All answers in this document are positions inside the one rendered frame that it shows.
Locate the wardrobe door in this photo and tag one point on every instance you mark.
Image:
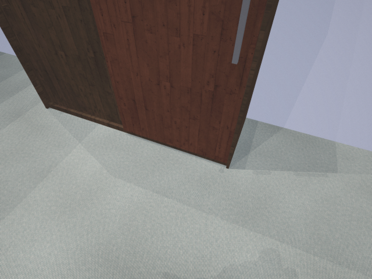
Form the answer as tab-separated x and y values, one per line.
170	64
60	40

